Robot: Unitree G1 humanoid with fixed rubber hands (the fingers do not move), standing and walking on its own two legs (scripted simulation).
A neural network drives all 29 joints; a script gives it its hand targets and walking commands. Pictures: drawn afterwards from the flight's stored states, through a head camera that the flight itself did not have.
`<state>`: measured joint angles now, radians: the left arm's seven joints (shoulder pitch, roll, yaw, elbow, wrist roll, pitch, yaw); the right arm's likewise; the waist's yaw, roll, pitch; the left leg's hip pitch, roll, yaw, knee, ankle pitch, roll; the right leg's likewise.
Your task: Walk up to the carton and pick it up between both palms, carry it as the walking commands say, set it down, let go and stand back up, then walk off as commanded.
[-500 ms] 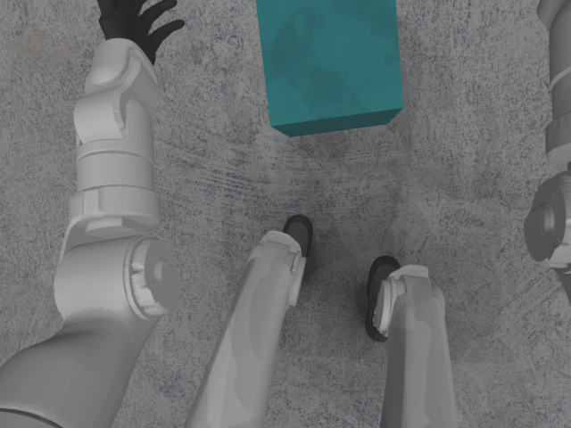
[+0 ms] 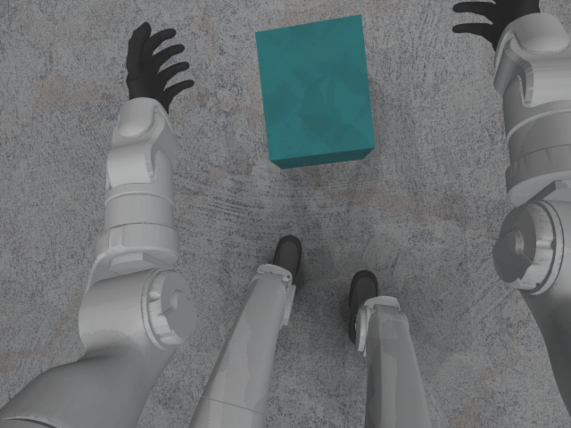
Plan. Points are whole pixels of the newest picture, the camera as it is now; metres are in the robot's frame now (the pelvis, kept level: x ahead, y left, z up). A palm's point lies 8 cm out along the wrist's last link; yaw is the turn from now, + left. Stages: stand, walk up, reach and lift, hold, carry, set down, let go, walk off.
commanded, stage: let go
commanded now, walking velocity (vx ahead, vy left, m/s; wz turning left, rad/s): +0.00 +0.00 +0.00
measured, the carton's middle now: (315, 103) +0.59 +0.12 -0.55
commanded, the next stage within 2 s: stand in 1.36 s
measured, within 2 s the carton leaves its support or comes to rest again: neither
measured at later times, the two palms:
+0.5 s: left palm (74, 223) +0.30 +0.28 +0.00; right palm out of the picture +0.41 -0.15 +0.00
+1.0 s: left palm (79, 309) +0.24 +0.23 +0.05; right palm out of the picture +0.28 -0.23 +0.04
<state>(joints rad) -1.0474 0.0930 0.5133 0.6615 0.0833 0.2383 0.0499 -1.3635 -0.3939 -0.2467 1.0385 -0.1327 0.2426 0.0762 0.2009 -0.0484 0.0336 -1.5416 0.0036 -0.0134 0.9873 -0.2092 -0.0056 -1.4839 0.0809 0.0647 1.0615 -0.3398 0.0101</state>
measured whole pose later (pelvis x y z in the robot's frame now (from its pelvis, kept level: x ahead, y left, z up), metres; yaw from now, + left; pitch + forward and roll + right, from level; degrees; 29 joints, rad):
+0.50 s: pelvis +0.05 +0.02 +0.08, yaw +2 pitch +21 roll -1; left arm -0.16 0.21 0.12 0.47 0.02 0.12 -0.14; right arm -0.38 -0.16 -0.18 0.62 -0.08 0.14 -0.06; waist 0.11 0.00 -0.01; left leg -0.85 -0.03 -0.02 0.71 -0.23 0.03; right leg -0.76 0.03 0.06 0.73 -0.34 0.02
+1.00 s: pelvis +0.10 -0.01 +0.12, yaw +3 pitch +1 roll +1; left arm 0.24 0.21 0.03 0.42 -0.01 0.07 -0.09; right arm 0.20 -0.20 -0.03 0.44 -0.04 0.06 0.02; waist 0.01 0.01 0.07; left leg -0.24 -0.01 -0.05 0.41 -0.20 -0.02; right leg -0.15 0.04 0.04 0.44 -0.31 -0.03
